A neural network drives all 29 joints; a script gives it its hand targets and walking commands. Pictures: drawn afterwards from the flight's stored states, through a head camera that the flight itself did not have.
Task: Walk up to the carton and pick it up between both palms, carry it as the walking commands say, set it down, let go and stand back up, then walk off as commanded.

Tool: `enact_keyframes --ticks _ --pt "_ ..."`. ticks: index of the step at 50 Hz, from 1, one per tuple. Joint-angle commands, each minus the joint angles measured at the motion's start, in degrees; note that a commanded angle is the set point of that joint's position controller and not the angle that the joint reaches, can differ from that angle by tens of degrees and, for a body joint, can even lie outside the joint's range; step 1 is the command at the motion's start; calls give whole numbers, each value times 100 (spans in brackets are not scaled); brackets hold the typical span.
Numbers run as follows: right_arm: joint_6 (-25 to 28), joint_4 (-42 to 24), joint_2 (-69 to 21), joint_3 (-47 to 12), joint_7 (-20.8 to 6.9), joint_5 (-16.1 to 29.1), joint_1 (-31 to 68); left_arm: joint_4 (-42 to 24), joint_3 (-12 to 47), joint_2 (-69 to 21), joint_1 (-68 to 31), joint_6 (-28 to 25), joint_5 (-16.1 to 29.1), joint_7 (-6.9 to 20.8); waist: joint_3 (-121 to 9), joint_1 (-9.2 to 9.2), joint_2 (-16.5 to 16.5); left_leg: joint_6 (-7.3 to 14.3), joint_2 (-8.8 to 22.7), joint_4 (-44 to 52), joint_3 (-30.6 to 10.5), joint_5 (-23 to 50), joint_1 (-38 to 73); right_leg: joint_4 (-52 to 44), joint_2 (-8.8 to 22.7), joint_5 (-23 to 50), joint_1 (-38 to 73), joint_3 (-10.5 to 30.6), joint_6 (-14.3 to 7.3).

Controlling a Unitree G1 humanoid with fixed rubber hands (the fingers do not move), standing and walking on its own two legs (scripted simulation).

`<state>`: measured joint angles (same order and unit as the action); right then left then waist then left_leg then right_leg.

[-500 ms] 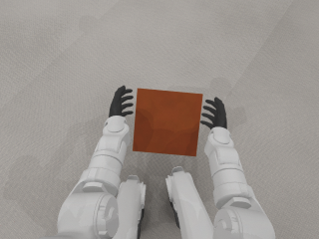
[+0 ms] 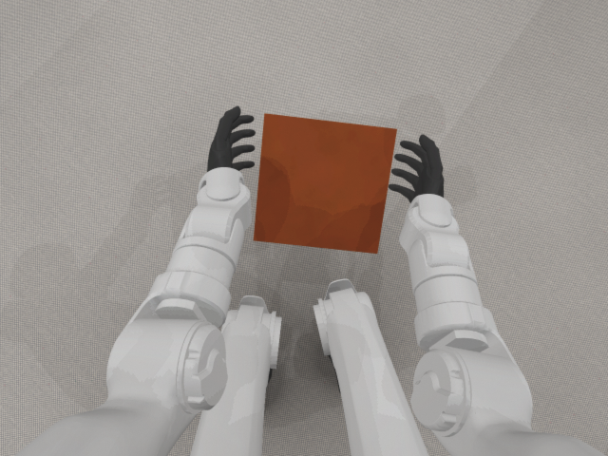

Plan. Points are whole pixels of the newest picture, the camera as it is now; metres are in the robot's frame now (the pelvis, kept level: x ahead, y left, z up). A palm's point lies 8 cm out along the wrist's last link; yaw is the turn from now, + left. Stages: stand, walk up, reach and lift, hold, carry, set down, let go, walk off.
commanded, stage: set down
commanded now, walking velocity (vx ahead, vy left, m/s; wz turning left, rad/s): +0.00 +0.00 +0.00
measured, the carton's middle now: (320, 181) +0.48 -0.07 -0.21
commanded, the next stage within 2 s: none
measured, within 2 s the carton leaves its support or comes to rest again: neither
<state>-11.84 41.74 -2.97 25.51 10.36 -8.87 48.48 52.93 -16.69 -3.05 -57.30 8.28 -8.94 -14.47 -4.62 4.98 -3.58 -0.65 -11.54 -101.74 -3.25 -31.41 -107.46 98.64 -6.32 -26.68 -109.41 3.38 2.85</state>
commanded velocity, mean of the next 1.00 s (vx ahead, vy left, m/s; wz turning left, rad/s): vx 0.00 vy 0.00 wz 0.00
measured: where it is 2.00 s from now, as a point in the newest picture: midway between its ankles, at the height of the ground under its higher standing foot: (300, 383)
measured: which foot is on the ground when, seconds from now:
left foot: down 0.00-1.00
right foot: down 0.00-1.00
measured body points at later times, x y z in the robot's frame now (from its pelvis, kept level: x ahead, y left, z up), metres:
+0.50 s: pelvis +0.00 +0.00 -0.06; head +0.29 -0.02 +0.27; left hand +0.51 +0.06 -0.18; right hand +0.45 -0.21 -0.19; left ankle +0.10 +0.10 -0.47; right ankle +0.13 -0.12 -0.47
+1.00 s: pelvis +0.00 -0.01 -0.11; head +0.33 -0.02 +0.19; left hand +0.53 +0.06 -0.27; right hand +0.47 -0.21 -0.28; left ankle +0.10 +0.10 -0.47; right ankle +0.13 -0.12 -0.47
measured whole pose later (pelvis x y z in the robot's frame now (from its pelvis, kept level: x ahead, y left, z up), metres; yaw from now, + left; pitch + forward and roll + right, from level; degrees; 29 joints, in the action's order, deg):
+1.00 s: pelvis +0.00 -0.01 -0.11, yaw +1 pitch +40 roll -1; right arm -10.7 48.2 5.0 22.1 9.1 -3.8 63.3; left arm 60.6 -10.7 5.0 -74.3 7.7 -3.6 -14.0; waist 8.5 5.6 -3.4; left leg -2.5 -13.7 -122.6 -1.9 -34.2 -128.4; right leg 119.2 -6.4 -29.4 -130.1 1.2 3.3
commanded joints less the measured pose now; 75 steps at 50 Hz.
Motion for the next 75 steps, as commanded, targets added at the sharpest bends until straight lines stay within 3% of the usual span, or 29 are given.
enact_keyframes --ticks 1,37,48,55,64,75 --pt "326 -529 -4621 -2745 -1559 504 4231 17 2190 -5414 -2990 -100 328 1486 -5609 330 1 40 -146 1111 205 639 2095 -653 -235 1121 3423 -607 -139" --pt "485 -716 -3841 -2890 -1550 877 5353 183 2408 -4827 -4108 -176 765 1449 -5970 478 -51 84 -186 -559 365 1029 781 866 -145 1578 2274 -713 -71" --pt "587 -487 -3433 -2748 -1603 988 5805 312 2339 -4498 -4502 -204 837 1509 -5578 579 -164 104 -143 -1024 314 998 434 1284 -95 1545 1804 -653 -112" --pt "702 27 -3190 -2486 -1655 1009 5738 363 2318 -4285 -4634 -346 916 1562 -4786 645 -219 113 -113 -1228 234 1272 62 1550 -75 1840 1506 -564 -160" --pt "750 208 -3123 -2346 -1746 1049 5598 563 2097 -4091 -4362 -401 815 1628 -4317 536 -179 160 -85 -1385 177 1488 -108 1741 -72 1988 1187 -501 -189" --pt "656 606 -2901 -1930 -1823 838 5572 841 1673 -3740 -4401 -330 575 1735 -3501 463 -212 191 -12 -1403 173 902 -480 1781 -33 1276 608 -472 -252"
